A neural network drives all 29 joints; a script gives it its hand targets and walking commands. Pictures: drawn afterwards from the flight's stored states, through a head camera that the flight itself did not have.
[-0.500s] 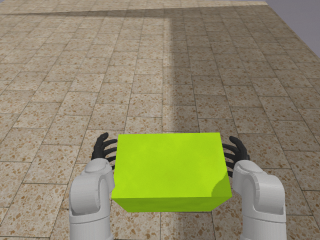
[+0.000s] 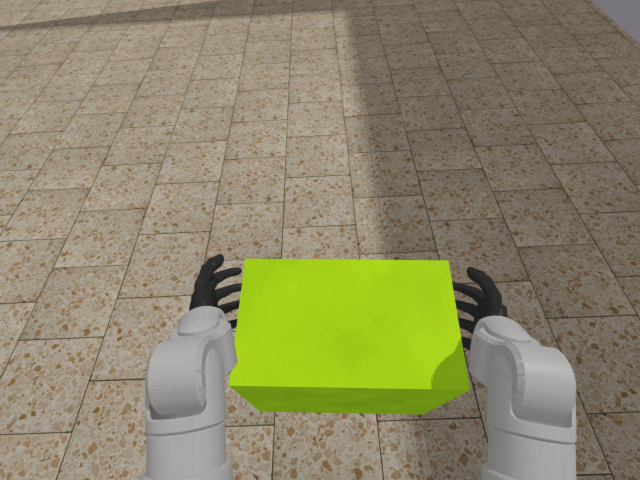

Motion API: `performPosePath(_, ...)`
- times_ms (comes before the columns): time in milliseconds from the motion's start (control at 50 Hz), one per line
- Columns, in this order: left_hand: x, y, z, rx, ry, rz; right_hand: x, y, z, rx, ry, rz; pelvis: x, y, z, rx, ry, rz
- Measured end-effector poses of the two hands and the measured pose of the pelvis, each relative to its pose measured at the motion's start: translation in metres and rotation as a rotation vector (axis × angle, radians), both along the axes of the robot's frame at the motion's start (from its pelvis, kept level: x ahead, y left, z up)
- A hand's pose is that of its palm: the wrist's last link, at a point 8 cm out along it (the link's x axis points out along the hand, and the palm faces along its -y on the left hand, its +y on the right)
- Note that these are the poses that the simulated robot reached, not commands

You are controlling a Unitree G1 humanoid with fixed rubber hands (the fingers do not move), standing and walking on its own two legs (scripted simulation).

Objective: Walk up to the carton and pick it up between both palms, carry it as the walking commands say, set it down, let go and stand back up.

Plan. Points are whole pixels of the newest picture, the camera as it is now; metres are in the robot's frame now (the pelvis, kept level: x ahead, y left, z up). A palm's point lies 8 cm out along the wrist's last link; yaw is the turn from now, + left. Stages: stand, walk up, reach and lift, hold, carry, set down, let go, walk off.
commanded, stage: carry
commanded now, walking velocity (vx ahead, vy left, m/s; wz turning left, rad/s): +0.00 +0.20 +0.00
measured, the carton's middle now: (343, 344) +0.30 +0.00 -0.01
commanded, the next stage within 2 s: none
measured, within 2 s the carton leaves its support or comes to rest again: neither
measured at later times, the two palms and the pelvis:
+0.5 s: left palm (96, 288) +0.33 +0.30 +0.08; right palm (353, 285) +0.34 -0.01 +0.07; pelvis +0.05 +0.13 +0.00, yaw +1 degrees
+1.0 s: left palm (19, 261) +0.37 +0.41 +0.08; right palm (261, 277) +0.36 +0.10 +0.05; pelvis +0.08 +0.26 +0.00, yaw -1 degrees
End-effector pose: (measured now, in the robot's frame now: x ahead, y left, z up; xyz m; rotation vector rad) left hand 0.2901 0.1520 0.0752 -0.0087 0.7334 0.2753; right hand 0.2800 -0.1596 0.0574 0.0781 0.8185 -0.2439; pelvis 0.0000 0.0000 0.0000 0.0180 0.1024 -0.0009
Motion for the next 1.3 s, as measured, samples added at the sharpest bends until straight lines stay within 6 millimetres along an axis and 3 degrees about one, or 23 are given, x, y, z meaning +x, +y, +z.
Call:
performPosePath(120, 0.017, 0.021, 0.011, 0.069, 0.006, -0.028, 0.004, 0.024, -0.015, 0.07, 0.009, -0.031, 0.01, 0.03, 0.0, -0.036, -0.005, 0.027)
performPosePath(260, 0.031, 0.064, 0.016, -0.008, -0.044, -0.017, 0.025, 0.065, 0.015, -0.006, -0.038, -0.022, 0.025, 0.064, 0.005, -0.028, -0.005, 0.016)
performPosePath(340, 0.038, 0.093, 0.009, -0.031, -0.049, 0.0, 0.038, 0.094, 0.018, -0.065, -0.029, -0.002, 0.04, 0.09, 0.0, 0.011, -0.023, 0.035)
performPosePath(460, 0.039, 0.136, 0.0, -0.043, -0.019, 0.053, 0.053, 0.137, 0.012, -0.059, 0.005, 0.029, 0.047, 0.122, 0.0, 0.008, -0.028, 0.013)
performPosePath(540, 0.045, 0.152, 0.003, -0.002, -0.026, 0.067, 0.061, 0.155, 0.0, -0.011, 0.002, 0.029, 0.046, 0.14, -0.004, 0.007, -0.024, 0.02)
performPosePath(620, 0.052, 0.169, 0.007, 0.047, 0.016, 0.043, 0.056, 0.173, -0.014, 0.032, 0.043, 0.01, 0.053, 0.164, 0.001, -0.022, -0.012, 0.037)
performPosePath(760, 0.077, 0.206, 0.008, -0.042, -0.047, 0.006, 0.07, 0.208, 0.011, -0.04, -0.019, -0.038, 0.064, 0.206, 0.0, 0.006, -0.01, 0.032)
performPosePath(820, 0.078, 0.222, 0.003, -0.049, -0.043, 0.004, 0.075, 0.224, 0.015, -0.059, -0.016, -0.035, 0.068, 0.221, 0.0, 0.007, -0.022, 0.02)
performPosePath(1080, 0.087, 0.274, 0.012, 0.057, 0.003, -0.011, 0.075, 0.279, -0.012, 0.051, 0.03, -0.053, 0.078, 0.284, 0.001, -0.032, -0.018, 0.012)
performPosePath(1200, 0.097, 0.305, 0.016, -0.011, -0.042, -0.019, 0.084, 0.309, 0.013, -0.011, -0.017, -0.065, 0.083, 0.312, 0.003, -0.031, -0.018, 0.0)
performPosePath(1300, 0.096, 0.336, 0.006, -0.041, -0.026, -0.012, 0.091, 0.338, 0.021, -0.066, -0.002, -0.04, 0.094, 0.337, 0.004, 0.004, -0.039, 0.006)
